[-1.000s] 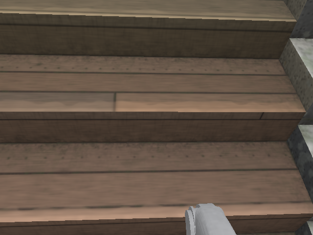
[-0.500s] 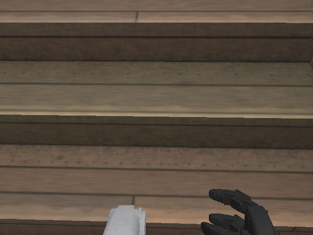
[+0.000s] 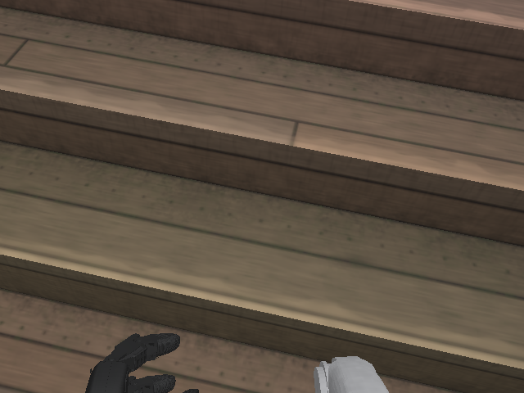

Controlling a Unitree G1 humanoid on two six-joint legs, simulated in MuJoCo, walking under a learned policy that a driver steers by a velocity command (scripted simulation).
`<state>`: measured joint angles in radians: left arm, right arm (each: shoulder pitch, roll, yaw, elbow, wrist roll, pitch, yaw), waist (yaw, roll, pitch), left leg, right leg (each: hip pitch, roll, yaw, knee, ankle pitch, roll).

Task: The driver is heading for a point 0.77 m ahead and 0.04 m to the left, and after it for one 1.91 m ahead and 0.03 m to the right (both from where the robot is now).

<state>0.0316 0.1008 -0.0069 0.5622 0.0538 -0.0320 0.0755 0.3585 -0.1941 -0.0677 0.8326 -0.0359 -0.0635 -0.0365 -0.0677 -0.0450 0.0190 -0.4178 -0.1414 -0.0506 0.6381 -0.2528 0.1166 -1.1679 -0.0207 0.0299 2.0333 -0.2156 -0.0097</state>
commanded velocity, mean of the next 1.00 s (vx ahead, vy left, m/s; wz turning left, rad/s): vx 0.20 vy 0.00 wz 0.30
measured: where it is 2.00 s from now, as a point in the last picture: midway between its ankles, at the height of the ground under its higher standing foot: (203, 215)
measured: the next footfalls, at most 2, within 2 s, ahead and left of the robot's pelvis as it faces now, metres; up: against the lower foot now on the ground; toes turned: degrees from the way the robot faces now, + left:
right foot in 0.38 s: +0.26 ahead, -0.19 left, +0.17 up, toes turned +12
left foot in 1.04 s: +0.37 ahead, +0.07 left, +0.17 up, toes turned +22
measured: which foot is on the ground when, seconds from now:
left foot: down 0.00-0.40, up 0.42-1.00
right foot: up 0.00-0.36, down 0.38-1.00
